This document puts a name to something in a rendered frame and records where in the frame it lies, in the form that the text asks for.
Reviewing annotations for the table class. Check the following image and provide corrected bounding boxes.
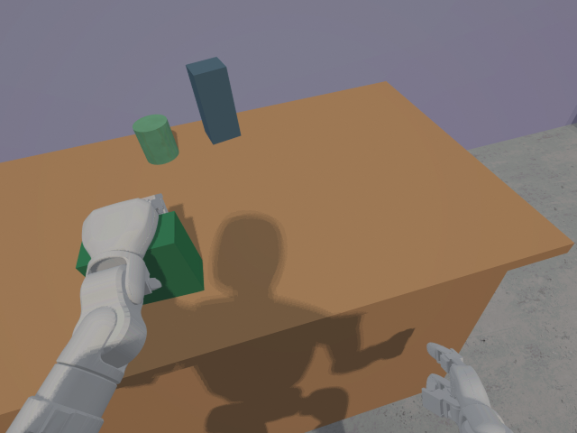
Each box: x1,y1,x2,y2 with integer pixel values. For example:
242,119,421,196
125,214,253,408
0,81,574,433

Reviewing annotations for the right robot forearm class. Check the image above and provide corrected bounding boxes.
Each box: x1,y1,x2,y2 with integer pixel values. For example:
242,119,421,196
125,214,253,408
459,404,514,433

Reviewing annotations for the robot left hand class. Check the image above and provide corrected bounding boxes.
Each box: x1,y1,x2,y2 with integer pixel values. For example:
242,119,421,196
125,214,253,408
82,193,169,295

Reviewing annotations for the sponge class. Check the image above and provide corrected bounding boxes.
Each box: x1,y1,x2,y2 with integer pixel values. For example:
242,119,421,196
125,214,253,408
76,211,204,305

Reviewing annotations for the robot right hand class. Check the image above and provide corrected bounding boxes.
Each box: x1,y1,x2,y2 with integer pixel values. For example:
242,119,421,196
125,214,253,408
422,343,491,427

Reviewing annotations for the left robot forearm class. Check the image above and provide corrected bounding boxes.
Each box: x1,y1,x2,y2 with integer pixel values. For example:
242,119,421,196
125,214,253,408
5,251,147,433

